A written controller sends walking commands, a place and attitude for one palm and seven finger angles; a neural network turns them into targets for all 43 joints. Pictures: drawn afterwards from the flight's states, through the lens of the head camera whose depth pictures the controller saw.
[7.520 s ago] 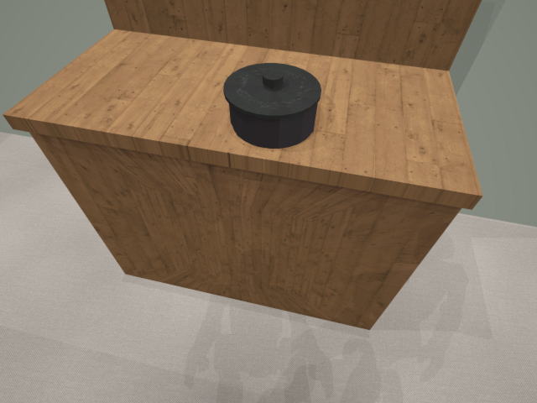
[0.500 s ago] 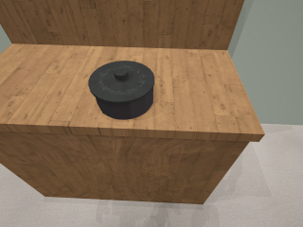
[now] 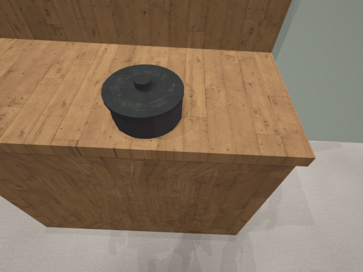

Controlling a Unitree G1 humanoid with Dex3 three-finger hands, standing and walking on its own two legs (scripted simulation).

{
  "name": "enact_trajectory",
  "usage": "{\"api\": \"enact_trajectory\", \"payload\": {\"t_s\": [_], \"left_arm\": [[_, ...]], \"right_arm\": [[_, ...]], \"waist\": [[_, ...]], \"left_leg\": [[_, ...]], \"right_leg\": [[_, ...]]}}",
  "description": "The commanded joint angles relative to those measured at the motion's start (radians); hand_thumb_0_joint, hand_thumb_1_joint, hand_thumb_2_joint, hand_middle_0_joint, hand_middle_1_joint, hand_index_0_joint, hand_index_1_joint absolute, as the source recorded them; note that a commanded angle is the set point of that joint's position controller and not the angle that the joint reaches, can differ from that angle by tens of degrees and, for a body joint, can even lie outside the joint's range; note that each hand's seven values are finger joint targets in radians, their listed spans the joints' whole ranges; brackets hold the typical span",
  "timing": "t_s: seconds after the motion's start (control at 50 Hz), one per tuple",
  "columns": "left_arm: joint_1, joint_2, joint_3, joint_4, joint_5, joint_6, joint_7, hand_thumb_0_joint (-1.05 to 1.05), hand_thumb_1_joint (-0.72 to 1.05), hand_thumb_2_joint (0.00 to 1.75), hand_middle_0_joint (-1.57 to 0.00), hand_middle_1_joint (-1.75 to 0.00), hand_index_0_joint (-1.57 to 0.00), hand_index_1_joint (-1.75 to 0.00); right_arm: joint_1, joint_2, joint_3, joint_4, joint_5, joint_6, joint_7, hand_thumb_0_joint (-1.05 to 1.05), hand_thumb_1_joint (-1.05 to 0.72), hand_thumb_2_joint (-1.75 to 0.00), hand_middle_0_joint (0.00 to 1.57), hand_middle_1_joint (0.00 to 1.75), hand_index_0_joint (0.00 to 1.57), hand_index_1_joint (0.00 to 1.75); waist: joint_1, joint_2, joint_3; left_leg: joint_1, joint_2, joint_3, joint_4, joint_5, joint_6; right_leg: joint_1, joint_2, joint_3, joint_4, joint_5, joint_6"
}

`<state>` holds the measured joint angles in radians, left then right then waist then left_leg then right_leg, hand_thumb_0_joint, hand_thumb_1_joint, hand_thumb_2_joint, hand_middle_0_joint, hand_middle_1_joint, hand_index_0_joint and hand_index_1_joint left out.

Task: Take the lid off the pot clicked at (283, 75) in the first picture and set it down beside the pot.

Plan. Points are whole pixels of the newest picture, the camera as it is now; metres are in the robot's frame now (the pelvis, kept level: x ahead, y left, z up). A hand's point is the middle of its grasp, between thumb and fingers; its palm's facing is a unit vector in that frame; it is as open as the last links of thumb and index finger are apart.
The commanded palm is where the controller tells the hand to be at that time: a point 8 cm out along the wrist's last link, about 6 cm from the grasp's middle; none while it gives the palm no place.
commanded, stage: lift the closed hand beside the body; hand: left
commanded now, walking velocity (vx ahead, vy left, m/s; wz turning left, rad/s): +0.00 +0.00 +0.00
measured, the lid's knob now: (142, 81) +0.49 +0.13 +0.14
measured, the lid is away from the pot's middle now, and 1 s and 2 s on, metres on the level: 0.00 0.00 0.00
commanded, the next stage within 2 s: raise the hand higher, near the body in 0.64 s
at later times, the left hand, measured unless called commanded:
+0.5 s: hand out of the picture +0.10 +0.21 +0.01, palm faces +0.34 -0.89 -0.32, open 3.8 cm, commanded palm +0.06 +0.24 +0.06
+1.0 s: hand (46, 258) +0.13 +0.21 +0.10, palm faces +0.30 -0.84 -0.45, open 3.1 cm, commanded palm +0.07 +0.25 +0.14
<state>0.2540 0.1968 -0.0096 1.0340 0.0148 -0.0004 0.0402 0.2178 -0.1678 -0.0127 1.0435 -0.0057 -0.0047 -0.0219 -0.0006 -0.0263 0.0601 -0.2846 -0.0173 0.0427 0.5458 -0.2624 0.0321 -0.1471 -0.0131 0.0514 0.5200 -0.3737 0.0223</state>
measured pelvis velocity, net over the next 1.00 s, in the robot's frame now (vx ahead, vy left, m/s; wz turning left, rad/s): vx -0.01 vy -0.03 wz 0.02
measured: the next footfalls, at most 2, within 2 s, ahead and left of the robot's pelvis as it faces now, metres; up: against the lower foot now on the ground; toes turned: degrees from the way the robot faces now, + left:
none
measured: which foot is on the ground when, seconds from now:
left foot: down 0.00-1.00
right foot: down 0.00-1.00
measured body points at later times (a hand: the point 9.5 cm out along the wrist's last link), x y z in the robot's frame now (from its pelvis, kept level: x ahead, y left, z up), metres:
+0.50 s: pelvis -0.03 -0.03 +0.01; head -0.04 -0.04 +0.46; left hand +0.08 +0.25 +0.03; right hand +0.22 -0.24 -0.03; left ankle +0.02 +0.10 -0.73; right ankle -0.06 -0.14 -0.73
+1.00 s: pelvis -0.01 -0.03 +0.01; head -0.02 -0.05 +0.46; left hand +0.11 +0.25 +0.13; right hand +0.19 -0.24 -0.07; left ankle +0.02 +0.10 -0.73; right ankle -0.06 -0.14 -0.73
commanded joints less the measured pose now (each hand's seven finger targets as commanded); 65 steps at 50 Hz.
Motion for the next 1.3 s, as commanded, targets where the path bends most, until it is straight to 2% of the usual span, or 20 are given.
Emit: {"api": "enact_trajectory", "payload": {"t_s": [0.0,0.02,0.04,0.06,0.08,0.14,0.2,0.26,0.32,0.42,0.5,0.56,0.6,0.7,0.82,0.96,1.0,1.1,1.16,1.28], "left_arm": [[0.12,0.096,0.027,-0.02,0.015,-0.034,0.038,0.0,0.9,0.9,-0.2,-0.3,-0.2,-0.3],[-0.449,0.34,0.145,-1.255,-0.082,-0.176,0.061,0.0,0.9,0.9,-0.24,-0.35,-0.24,-0.35],[-0.04,0.304,0.145,-1.145,-0.003,-0.101,0.105,0.0,0.9,0.9,-0.29,-0.4,-0.29,-0.4],[0.007,0.272,0.145,-1.087,-0.037,-0.025,0.148,0.0,0.9,0.9,-0.33,-0.44,-0.33,-0.44],[0.225,0.07,0.05,-0.935,-0.035,0.044,0.149,0.0,0.9,0.9,-0.38,-0.49,-0.38,-0.49],[0.439,-0.009,0.047,-0.715,0.004,0.065,0.104,0.0,0.9,0.9,-0.51,-0.64,-0.51,-0.64],[0.54,0.019,0.091,-0.777,-0.003,0.027,0.047,0.0,0.9,0.9,-0.64,-0.78,-0.64,-0.78],[0.319,0.207,0.21,-1.16,-0.027,-0.068,0.044,0.0,0.9,0.9,-0.77,-0.92,-0.77,-0.92],[0.206,0.218,0.222,-1.322,-0.04,-0.103,0.057,0.0,0.9,0.9,-0.9,-1.07,-0.9,-1.07],[0.255,0.129,0.157,-1.279,-0.051,-0.105,0.036,0.0,0.9,0.9,-1.12,-1.31,-1.12,-1.31],[0.276,0.22,0.229,-1.498,-0.054,-0.135,0.041,0.0,0.9,0.9,-1.3,-1.5,-1.3,-1.5],[0.344,0.256,0.303,-1.457,-0.055,-0.122,0.049,0.0,0.9,0.9,-1.3,-1.5,-1.3,-1.5],[0.378,0.209,0.272,-1.441,-0.057,-0.12,0.039,0.0,0.9,0.9,-1.3,-1.5,-1.3,-1.5],[0.415,0.248,0.297,-1.609,-0.048,-0.141,0.031,0.0,0.9,0.9,-1.3,-1.5,-1.3,-1.5],[0.514,0.226,0.322,-1.556,-0.046,-0.136,0.024,0.0,0.9,0.9,-1.3,-1.5,-1.3,-1.5],[0.448,0.304,0.389,-1.696,-0.047,-0.148,0.048,0.0,0.9,0.9,-1.3,-1.5,-1.3,-1.5],[0.445,0.27,0.372,-1.647,-0.052,-0.145,0.043,0.0,0.9,0.9,-1.3,-1.5,-1.3,-1.5],[0.369,0.26,0.339,-1.75,-0.05,-0.158,0.041,0.0,0.9,0.9,-1.3,-1.5,-1.3,-1.5],[0.376,0.309,0.406,-1.734,-0.055,-0.148,0.049,0.0,0.9,0.9,-1.3,-1.5,-1.3,-1.5],[0.302,0.258,0.359,-1.755,-0.059,-0.154,0.035,0.0,0.9,0.9,-1.3,-1.5,-1.3,-1.5]], "right_arm": [[-0.004,-0.156,-0.019,-0.095,0.001,-0.025,0.001,0.0,-0.9,-0.9,0.2,0.3,0.2,0.3],[0.046,-0.22,-0.03,-0.374,0.051,-0.201,0.008,0.0,-0.9,-0.9,0.2,0.3,0.2,0.3],[-0.039,-0.176,0.006,-0.356,0.045,-0.28,-0.032,0.0,-0.9,-0.9,0.2,0.3,0.2,0.3],[-0.055,-0.168,-0.003,-0.286,0.051,-0.285,-0.036,0.0,-0.9,-0.9,0.2,0.3,0.2,0.3],[-0.076,-0.138,-0.005,-0.283,0.065,-0.284,-0.03,0.0,-0.9,-0.9,0.2,0.3,0.2,0.3],[-0.096,-0.151,-0.05,-0.376,0.034,-0.245,0.003,0.0,-0.9,-0.9,0.2,0.3,0.2,0.3],[-0.159,-0.15,-0.069,-0.481,0.041,-0.187,0.018,0.0,-0.9,-0.9,0.2,0.3,0.2,0.3],[-0.167,-0.155,-0.05,-0.579,0.035,-0.192,0.002,0.0,-0.9,-0.9,0.2,0.3,0.2,0.3],[-0.147,-0.13,-0.019,-0.606,0.017,-0.201,-0.03,0.0,-0.9,-0.9,0.2,0.3,0.2,0.3],[-0.134,-0.139,-0.017,-0.62,0.01,-0.184,-0.052,0.0,-0.9,-0.9,0.2,0.3,0.2,0.3],[-0.148,-0.141,-0.011,-0.635,-0.002,-0.207,-0.061,0.0,-0.9,-0.9,0.2,0.3,0.2,0.3],[-0.161,-0.135,-0.014,-0.617,-0.002,-0.201,-0.067,0.0,-0.9,-0.9,0.2,0.3,0.2,0.3],[-0.173,-0.127,-0.009,-0.615,0.001,-0.194,-0.071,0.0,-0.9,-0.9,0.2,0.3,0.2,0.3],[-0.186,-0.126,-0.007,-0.622,0.0,-0.212,-0.066,0.0,-0.9,-0.9,0.2,0.3,0.2,0.3],[-0.192,-0.121,-0.018,-0.601,0.004,-0.198,-0.063,0.0,-0.9,-0.9,0.2,0.3,0.2,0.3],[-0.187,-0.126,-0.013,-0.605,0.003,-0.216,-0.071,0.0,-0.9,-0.9,0.2,0.3,0.2,0.3],[-0.186,-0.12,-0.012,-0.598,0.003,-0.204,-0.075,0.0,-0.9,-0.9,0.2,0.3,0.2,0.3],[-0.174,-0.131,-0.002,-0.606,0.0,-0.214,-0.066,0.0,-0.9,-0.9,0.2,0.3,0.2,0.3],[-0.184,-0.133,-0.006,-0.605,-0.001,-0.205,-0.064,0.0,-0.9,-0.9,0.2,0.3,0.2,0.3],[-0.179,-0.13,0.007,-0.61,-0.004,-0.19,-0.049,0.0,-0.9,-0.9,0.2,0.3,0.2,0.3]], "waist": [[0.006,0.069,-0.068],[0.034,0.184,-0.51],[0.059,0.436,-0.554],[0.054,0.338,-0.472],[0.035,0.271,-0.333],[0.037,-0.078,-0.008],[0.058,-0.166,0.065],[0.046,-0.021,-0.023],[0.035,0.094,-0.076],[0.015,0.029,-0.028],[0.046,0.113,-0.126],[0.057,0.041,-0.077],[0.06,0.017,-0.023],[0.078,0.088,-0.089],[0.082,0.006,-0.047],[0.087,0.063,-0.106],[0.083,0.008,-0.066],[0.077,0.13,-0.102],[0.088,0.075,-0.099],[0.073,0.1,-0.076]], "left_leg": [[0.122,0.126,-0.097,0.064,0.408,-0.004],[0.352,0.036,-0.129,-0.095,0.488,-0.044],[0.481,0.074,-0.111,-0.087,0.625,-0.058],[0.388,0.068,-0.106,-0.081,0.568,-0.074],[0.331,0.054,-0.097,-0.105,0.501,-0.057],[0.12,0.049,-0.086,-0.145,0.35,-0.03],[0.055,0.04,-0.046,-0.148,0.236,-0.029],[0.129,0.027,-0.019,-0.144,0.122,-0.019],[0.19,0.016,-0.012,-0.141,0.095,-0.009],[0.211,0.005,-0.004,-0.121,0.038,0.002],[0.261,0.006,-0.009,-0.128,0.105,0.003],[0.243,0.01,-0.009,-0.127,0.132,0.001],[0.228,0.013,-0.013,-0.141,0.139,0.003],[0.27,0.017,-0.013,-0.141,0.214,0.006],[0.255,0.025,-0.012,-0.148,0.246,0.006],[0.299,0.022,-0.009,-0.138,0.273,0.006],[0.287,0.023,-0.01,-0.15,0.259,0.006],[0.324,0.022,-0.015,-0.153,0.274,0.002],[0.315,0.022,-0.015,-0.148,0.289,0.0],[0.314,0.026,-0.021,-0.159,0.29,-0.006]], "right_leg": [[-0.092,-0.089,0.078,-0.097,0.44,-0.043],[0.012,-0.027,-0.044,-0.045,0.464,-0.056],[-0.049,-0.012,-0.04,-0.017,0.383,-0.077],[-0.029,-0.002,-0.078,-0.028,0.316,-0.06],[-0.028,-0.007,-0.093,-0.083,0.322,-0.055],[-0.123,0.013,-0.145,-0.138,0.297,-0.037],[-0.142,0.016,-0.134,-0.157,0.243,-0.037],[-0.147,0.003,-0.103,-0.201,0.159,-0.027],[-0.14,0.007,-0.078,-0.221,0.13,-0.028],[-0.184,0.013,-0.069,-0.27,0.065,-0.019],[-0.108,0.008,-0.068,-0.255,0.132,-0.028],[-0.109,0.013,-0.071,-0.267,0.162,-0.025],[-0.108,0.015,-0.076,-0.263,0.18,-0.023],[-0.057,0.016,-0.076,-0.241,0.263,-0.024],[-0.057,0.025,-0.084,-0.234,0.307,-0.019],[-0.041,0.029,-0.073,-0.241,0.339,-0.018],[-0.047,0.028,-0.078,-0.246,0.326,-0.017],[-0.032,0.029,-0.076,-0.242,0.326,-0.023],[-0.024,0.039,-0.073,-0.246,0.354,-0.023],[-0.026,0.037,-0.079,-0.241,0.347,-0.027]]}}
